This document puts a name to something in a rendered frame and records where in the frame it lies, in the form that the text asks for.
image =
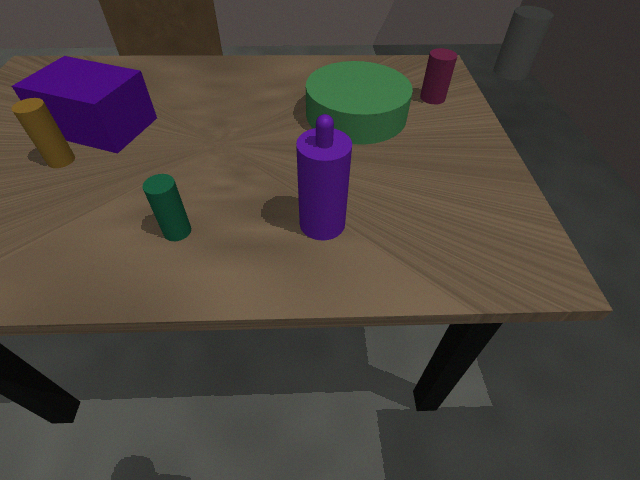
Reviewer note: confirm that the table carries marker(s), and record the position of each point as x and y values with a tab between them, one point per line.
444	223

